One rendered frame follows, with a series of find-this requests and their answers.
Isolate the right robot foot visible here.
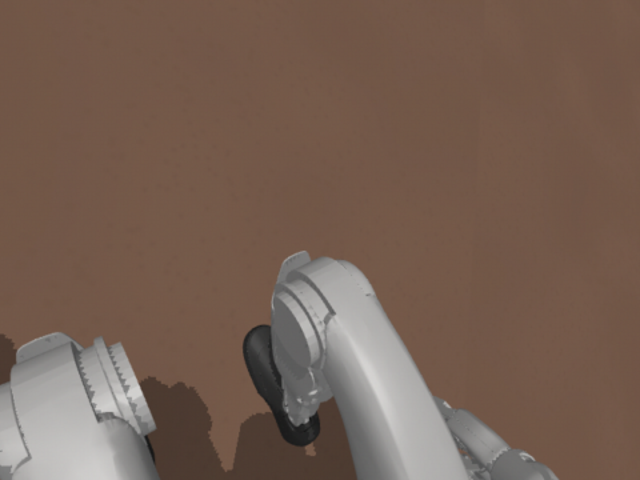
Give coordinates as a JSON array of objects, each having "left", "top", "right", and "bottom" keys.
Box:
[{"left": 243, "top": 325, "right": 320, "bottom": 446}]

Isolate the right robot hand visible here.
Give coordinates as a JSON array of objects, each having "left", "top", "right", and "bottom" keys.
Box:
[{"left": 432, "top": 395, "right": 512, "bottom": 480}]

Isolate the right robot arm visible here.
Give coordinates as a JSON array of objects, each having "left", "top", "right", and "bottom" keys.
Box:
[{"left": 490, "top": 449, "right": 559, "bottom": 480}]

